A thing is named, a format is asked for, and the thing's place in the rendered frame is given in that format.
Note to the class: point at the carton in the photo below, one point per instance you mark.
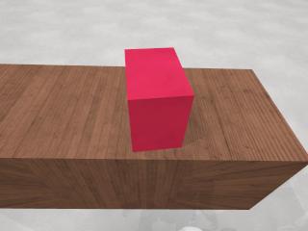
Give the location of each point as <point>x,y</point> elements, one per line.
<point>159,97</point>

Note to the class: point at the pedestal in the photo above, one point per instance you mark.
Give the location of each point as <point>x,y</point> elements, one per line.
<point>65,143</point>

